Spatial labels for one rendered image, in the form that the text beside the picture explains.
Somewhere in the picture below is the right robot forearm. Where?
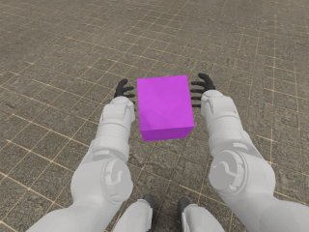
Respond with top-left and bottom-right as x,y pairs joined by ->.
201,90 -> 264,160

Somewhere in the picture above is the robot right shin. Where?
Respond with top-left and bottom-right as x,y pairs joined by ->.
184,204 -> 198,211

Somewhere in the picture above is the robot left shin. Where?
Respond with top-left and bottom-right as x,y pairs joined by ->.
136,199 -> 150,206

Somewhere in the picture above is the right robot hand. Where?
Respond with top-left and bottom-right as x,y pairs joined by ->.
190,72 -> 215,108

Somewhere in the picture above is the robot shin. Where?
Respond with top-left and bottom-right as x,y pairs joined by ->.
136,199 -> 150,206
184,204 -> 198,211

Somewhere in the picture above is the robot left upper arm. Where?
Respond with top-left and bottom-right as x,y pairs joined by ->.
25,158 -> 133,232

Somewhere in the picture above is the left robot forearm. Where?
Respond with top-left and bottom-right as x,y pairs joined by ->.
78,96 -> 135,167

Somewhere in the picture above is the robot right upper arm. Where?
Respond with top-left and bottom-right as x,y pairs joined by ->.
209,149 -> 309,232

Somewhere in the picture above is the carton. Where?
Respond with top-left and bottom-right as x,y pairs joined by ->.
137,75 -> 195,141

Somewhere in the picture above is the left robot hand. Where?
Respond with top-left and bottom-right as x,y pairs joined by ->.
113,78 -> 136,112

